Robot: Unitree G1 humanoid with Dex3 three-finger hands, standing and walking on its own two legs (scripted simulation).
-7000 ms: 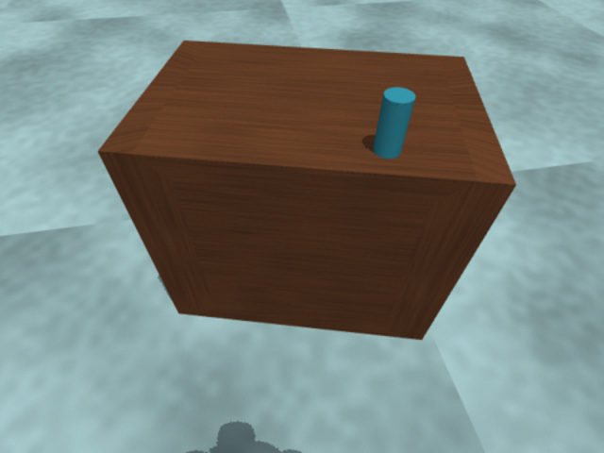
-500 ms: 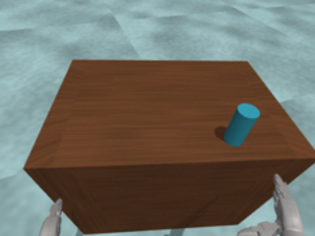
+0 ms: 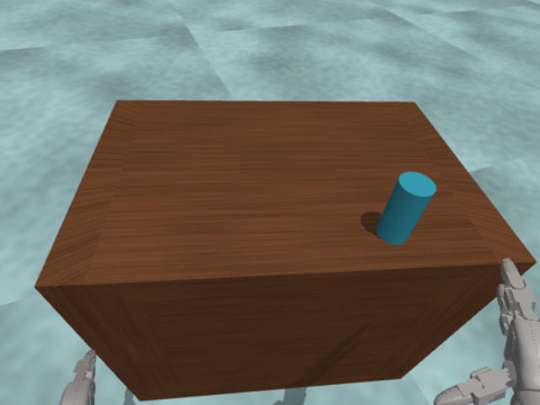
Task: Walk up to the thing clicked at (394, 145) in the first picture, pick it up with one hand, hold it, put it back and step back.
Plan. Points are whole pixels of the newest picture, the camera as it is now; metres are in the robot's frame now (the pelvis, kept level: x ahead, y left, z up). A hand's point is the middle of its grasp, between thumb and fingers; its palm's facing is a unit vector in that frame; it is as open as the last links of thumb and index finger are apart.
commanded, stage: rise first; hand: right
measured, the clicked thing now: (403, 210) +0.44 -0.27 +0.04
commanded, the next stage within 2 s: go down in 0.66 s
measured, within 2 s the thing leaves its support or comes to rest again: neither
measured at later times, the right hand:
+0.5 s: hand (491, 332) +0.18 -0.27 +0.10, palm faces +0.35 +0.84 -0.42, open 17.4 cm
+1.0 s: hand (517, 319) +0.19 -0.29 +0.12, palm faces +0.43 +0.81 -0.39, open 17.1 cm
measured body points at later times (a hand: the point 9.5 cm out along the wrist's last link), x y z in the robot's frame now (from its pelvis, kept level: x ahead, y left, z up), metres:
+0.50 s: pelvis -0.01 +0.00 +0.00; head -0.01 +0.02 +0.45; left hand +0.16 +0.26 -0.09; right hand +0.16 -0.31 +0.12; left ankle +0.02 +0.14 -0.74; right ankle -0.03 -0.13 -0.74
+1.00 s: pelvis -0.01 +0.00 +0.00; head -0.02 +0.02 +0.45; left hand +0.16 +0.27 -0.08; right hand +0.16 -0.33 +0.14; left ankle +0.02 +0.14 -0.74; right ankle -0.03 -0.13 -0.74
